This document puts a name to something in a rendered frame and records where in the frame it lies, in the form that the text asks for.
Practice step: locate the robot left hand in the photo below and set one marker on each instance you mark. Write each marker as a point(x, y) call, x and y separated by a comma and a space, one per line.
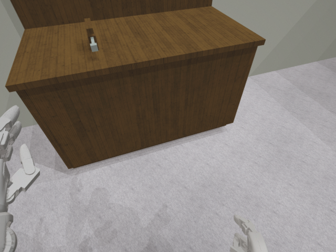
point(23, 178)

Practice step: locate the counter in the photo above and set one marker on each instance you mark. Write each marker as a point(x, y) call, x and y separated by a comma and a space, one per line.
point(164, 70)

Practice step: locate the robot left forearm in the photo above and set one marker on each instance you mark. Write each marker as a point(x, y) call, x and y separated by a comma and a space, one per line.
point(8, 238)

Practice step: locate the tap lever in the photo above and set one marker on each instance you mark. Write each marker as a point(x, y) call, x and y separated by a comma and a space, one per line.
point(93, 45)

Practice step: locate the robot right hand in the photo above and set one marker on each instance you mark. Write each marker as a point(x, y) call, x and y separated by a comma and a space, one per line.
point(254, 241)

